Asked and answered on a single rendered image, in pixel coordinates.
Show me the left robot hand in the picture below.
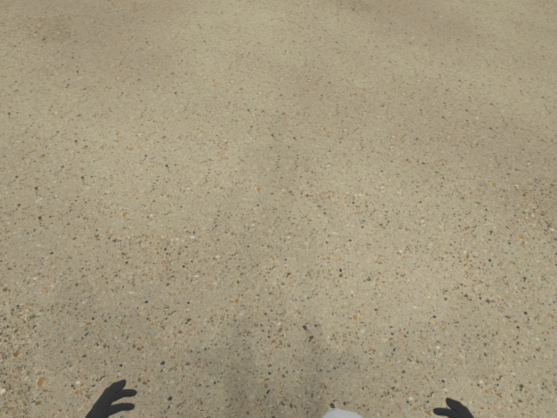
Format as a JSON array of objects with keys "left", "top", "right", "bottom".
[{"left": 85, "top": 380, "right": 137, "bottom": 418}]

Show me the right robot hand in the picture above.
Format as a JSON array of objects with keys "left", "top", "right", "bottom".
[{"left": 433, "top": 398, "right": 474, "bottom": 418}]

